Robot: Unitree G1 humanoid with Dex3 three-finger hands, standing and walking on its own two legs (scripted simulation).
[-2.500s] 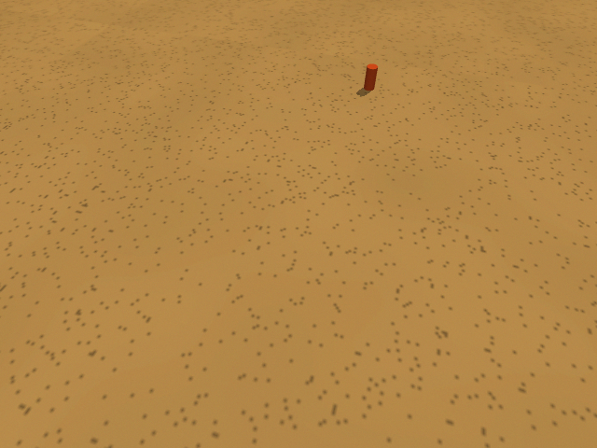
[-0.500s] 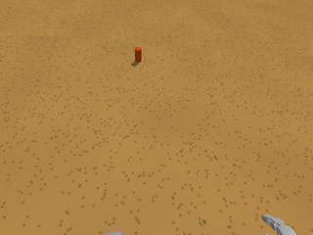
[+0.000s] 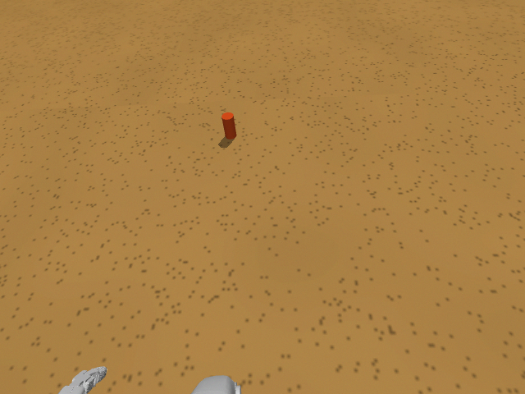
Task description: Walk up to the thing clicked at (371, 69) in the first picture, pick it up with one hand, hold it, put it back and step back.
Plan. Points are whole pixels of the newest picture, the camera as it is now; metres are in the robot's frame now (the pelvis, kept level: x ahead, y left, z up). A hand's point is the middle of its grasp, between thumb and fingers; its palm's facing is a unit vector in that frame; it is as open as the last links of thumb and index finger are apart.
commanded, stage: walk up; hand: left
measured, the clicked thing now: (229, 126) +1.56 +0.24 -0.70
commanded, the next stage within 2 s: none
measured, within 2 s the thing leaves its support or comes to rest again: neither
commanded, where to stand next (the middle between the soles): +1.21 +0.06 m, yaw -1 degrees
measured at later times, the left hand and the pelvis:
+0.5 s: hand (119, 284) +0.34 +0.32 -0.14, palm faces -0.06 -0.94 -0.34, open 7.4 cm; pelvis +0.28 +0.05 +0.00, yaw -1 degrees
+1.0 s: hand (155, 198) +0.56 +0.28 -0.12, palm faces +0.02 -0.92 -0.39, open 7.4 cm; pelvis +0.51 +0.01 +0.01, yaw +1 degrees
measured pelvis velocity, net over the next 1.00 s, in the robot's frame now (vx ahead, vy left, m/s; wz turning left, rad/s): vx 0.51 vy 0.01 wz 0.03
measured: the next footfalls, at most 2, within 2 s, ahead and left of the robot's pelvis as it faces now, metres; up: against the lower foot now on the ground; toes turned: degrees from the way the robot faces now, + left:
left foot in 0.24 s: +0.32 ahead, +0.16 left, +0.00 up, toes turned +7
right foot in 0.68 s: +0.55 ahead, -0.12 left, +0.00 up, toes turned -6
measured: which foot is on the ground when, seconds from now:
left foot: up 0.00-0.22, down 0.24-0.70, up 0.72-1.00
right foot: down 0.00-0.26, up 0.28-0.66, down 0.68-1.00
